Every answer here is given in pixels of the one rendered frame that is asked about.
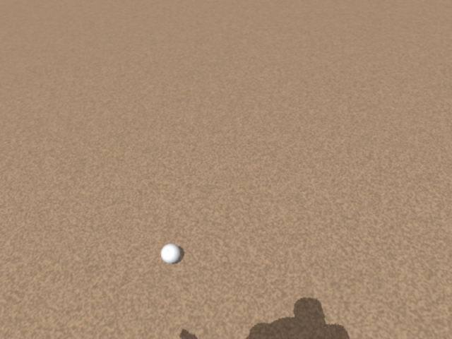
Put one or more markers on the ball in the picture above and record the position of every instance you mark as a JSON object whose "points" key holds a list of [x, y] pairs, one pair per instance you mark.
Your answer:
{"points": [[170, 253]]}

